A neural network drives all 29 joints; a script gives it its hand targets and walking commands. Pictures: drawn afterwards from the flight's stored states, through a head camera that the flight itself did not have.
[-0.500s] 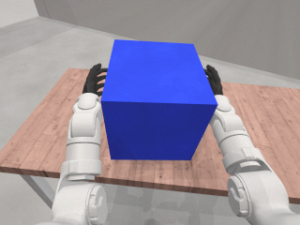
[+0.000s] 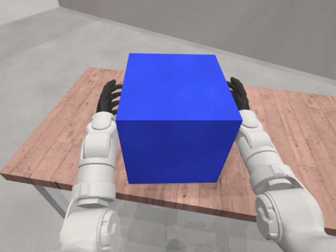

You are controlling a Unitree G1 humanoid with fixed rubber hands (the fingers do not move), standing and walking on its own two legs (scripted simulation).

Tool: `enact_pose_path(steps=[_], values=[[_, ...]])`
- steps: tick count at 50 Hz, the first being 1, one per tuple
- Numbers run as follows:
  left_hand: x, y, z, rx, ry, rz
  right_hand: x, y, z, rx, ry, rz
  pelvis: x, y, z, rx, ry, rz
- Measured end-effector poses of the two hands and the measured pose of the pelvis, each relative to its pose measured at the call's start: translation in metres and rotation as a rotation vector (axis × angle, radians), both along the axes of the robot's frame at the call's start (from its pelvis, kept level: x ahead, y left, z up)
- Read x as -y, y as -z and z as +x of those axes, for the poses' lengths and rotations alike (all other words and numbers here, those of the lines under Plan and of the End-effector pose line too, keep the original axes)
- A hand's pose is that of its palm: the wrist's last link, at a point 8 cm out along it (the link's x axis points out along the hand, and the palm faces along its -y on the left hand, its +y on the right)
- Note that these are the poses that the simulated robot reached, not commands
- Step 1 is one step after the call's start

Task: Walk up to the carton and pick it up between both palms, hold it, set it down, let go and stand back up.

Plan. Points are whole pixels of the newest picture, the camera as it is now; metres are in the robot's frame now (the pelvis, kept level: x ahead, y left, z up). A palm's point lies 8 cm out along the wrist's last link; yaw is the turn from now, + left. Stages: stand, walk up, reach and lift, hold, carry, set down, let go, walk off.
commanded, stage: set down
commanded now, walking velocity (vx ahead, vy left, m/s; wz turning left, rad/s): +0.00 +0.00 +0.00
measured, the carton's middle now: (172, 117) +0.41 +0.06 +0.11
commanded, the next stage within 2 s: none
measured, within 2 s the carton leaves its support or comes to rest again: rests again in 1.24 s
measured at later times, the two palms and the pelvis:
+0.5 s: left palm (106, 123) +0.36 +0.22 +0.11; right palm (230, 112) +0.45 -0.09 +0.12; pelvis +0.00 -0.01 +0.00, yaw +0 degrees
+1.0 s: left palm (108, 130) +0.37 +0.22 +0.09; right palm (226, 116) +0.46 -0.09 +0.10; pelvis +0.00 +0.00 +0.00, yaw -1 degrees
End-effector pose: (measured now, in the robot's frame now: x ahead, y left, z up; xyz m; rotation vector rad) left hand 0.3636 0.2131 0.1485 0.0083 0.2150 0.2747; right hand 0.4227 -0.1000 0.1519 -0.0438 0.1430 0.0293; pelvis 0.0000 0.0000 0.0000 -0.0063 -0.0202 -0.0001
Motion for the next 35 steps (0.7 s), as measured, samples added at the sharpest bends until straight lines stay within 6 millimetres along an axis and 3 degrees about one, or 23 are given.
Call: enact_pose_path(steps=[35], values=[[-0.007, 0.047, 0.002, -0.069, -0.108, -0.03, -0.014, 0.042, 0.032, -0.077, -0.112, -0.016, 0.004, 0.001, 0.004, -0.166, 0.012, -0.003]])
